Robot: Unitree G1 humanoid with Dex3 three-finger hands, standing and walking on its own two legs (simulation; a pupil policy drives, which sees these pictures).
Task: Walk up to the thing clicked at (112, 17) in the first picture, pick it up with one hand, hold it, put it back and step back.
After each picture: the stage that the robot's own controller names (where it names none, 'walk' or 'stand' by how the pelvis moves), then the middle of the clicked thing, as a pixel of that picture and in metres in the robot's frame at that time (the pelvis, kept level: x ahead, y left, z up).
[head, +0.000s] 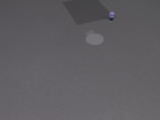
stand; (111, 16) +1.95 -0.43 -0.72
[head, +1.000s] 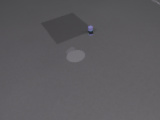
walk; (90, 30) +1.84 +0.00 -0.68
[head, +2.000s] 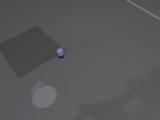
walk; (60, 54) +1.21 +0.32 -0.71
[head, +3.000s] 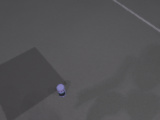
walk; (61, 90) +0.76 +0.26 -0.72
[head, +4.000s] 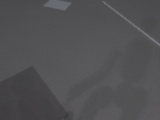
walk; out of the picture +0.46 +0.18 -0.71
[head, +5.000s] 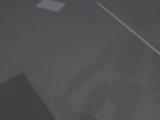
stand; out of the picture +0.34 +0.19 -0.71
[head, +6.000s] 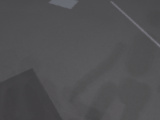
stand; out of the picture +0.34 +0.17 -0.72
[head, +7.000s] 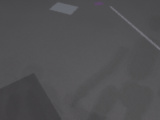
stand; out of the picture +0.35 +0.18 -0.72
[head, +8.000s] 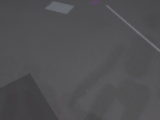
stand; out of the picture +0.34 +0.19 -0.73
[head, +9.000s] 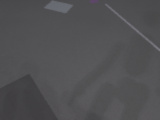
stand; out of the picture +0.33 +0.19 -0.73
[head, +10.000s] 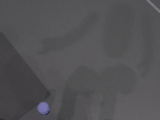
go down; (44, 109) +0.37 +0.20 -0.58
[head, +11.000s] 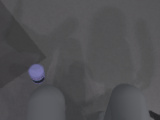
go down; (37, 74) +0.42 +0.20 -0.32
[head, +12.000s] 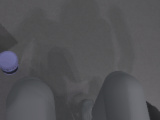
close in; (9, 63) +0.41 +0.22 -0.26
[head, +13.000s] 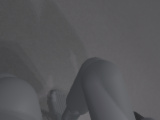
close; out of the picture +0.41 +0.24 -0.23
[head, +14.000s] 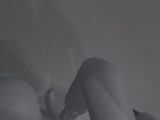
close; out of the picture +0.40 +0.25 -0.22
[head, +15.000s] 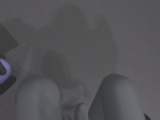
lift; out of the picture +0.33 +0.26 -0.14
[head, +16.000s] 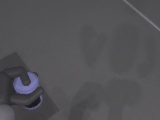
lift; (29, 91) +0.32 +0.18 +0.02
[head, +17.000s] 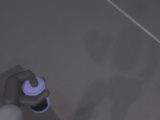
hold; (37, 95) +0.31 +0.16 +0.00
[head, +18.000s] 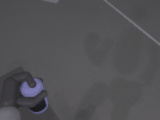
hold; (35, 96) +0.31 +0.17 +0.00
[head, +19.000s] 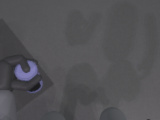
crouch; (30, 77) +0.37 +0.18 -0.07
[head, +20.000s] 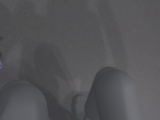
lower; out of the picture +0.42 +0.23 -0.18
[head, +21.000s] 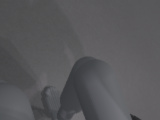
lower; out of the picture +0.42 +0.26 -0.23
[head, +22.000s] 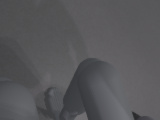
lower; out of the picture +0.42 +0.27 -0.23
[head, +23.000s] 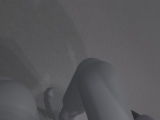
lower; out of the picture +0.41 +0.27 -0.23
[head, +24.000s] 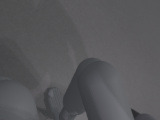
lower; out of the picture +0.41 +0.27 -0.23
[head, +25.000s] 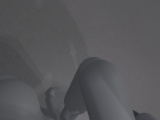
withdraw; out of the picture +0.40 +0.25 -0.23
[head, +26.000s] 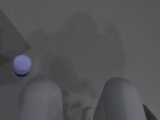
stand; (22, 67) +0.42 +0.21 -0.27
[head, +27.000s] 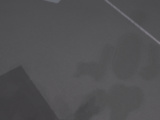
stand; out of the picture +0.35 +0.17 -0.64
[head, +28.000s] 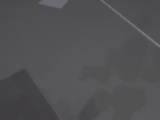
stand; out of the picture +0.36 +0.18 -0.66
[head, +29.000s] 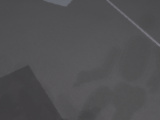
stand; out of the picture +0.36 +0.17 -0.68
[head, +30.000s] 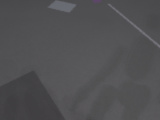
walk; out of the picture +0.37 +0.17 -0.72
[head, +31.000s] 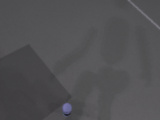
walk; (67, 109) +0.45 +0.05 -0.70
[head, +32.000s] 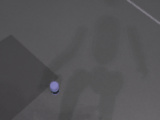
walk; (54, 88) +0.59 +0.19 -0.69
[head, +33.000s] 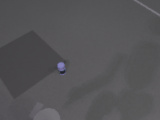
walk; (61, 68) +0.90 +0.27 -0.70
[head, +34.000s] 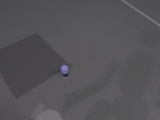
stand; (65, 71) +0.93 +0.18 -0.71
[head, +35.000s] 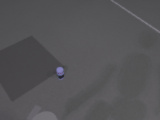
stand; (60, 73) +0.95 +0.21 -0.72
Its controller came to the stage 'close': yes
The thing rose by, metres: 0.71
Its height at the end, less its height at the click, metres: +0.00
